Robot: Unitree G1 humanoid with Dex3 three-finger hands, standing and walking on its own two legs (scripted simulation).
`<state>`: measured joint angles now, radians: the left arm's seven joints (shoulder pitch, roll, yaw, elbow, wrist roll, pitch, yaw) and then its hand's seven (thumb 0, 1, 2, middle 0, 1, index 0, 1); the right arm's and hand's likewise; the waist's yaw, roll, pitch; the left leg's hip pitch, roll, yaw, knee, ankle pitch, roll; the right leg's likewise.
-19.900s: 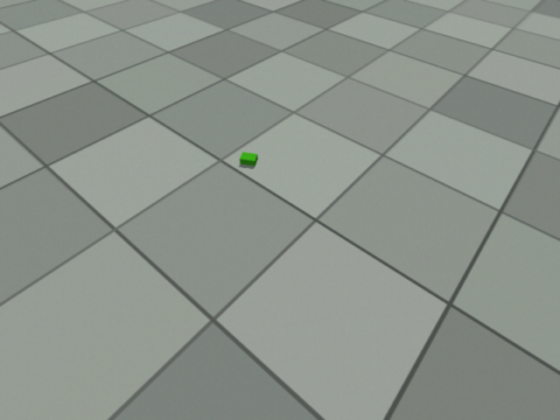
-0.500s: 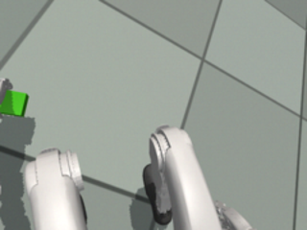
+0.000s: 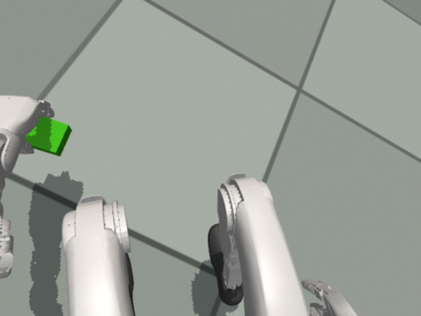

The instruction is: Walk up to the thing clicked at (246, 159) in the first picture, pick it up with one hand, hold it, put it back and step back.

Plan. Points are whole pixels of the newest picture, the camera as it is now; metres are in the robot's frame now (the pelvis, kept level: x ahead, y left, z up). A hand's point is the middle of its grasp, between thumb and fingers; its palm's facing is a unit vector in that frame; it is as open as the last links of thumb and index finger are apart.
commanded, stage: lift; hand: left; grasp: from above
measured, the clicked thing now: (42, 133) +0.47 +0.27 -0.18
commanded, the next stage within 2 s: hold in 1.64 s
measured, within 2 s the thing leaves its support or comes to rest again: neither
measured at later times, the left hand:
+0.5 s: hand out of the picture +0.40 +0.30 -0.02, palm faces -0.46 -0.04 -0.89, open 8.5 cm
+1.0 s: hand out of the picture +0.34 +0.28 +0.20, palm faces -0.44 -0.08 -0.90, open 8.5 cm
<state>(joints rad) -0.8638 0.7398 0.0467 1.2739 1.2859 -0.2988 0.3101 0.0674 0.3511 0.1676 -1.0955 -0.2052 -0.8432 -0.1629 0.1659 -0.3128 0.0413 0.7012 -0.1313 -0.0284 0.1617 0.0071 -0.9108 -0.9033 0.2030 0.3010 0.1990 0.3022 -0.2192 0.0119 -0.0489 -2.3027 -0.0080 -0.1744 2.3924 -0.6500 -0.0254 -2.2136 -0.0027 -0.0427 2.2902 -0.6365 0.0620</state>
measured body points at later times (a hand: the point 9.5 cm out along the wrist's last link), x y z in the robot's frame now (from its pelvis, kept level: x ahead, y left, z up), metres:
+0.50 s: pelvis +0.00 +0.00 +0.09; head +0.18 +0.06 +0.49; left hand +0.42 +0.30 +0.03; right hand +0.11 -0.27 -0.03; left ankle +0.08 +0.13 -0.30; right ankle +0.12 -0.14 -0.30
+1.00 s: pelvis +0.01 +0.00 +0.26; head +0.12 +0.02 +0.70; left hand +0.36 +0.28 +0.25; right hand +0.17 -0.25 +0.14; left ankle +0.08 +0.13 -0.30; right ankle +0.11 -0.14 -0.30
